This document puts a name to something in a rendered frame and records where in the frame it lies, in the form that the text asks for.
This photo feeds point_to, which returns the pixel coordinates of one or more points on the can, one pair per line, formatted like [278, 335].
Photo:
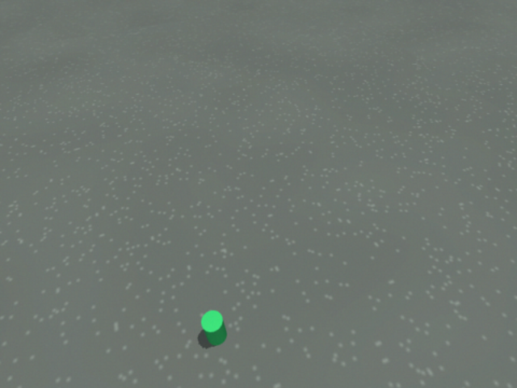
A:
[214, 327]

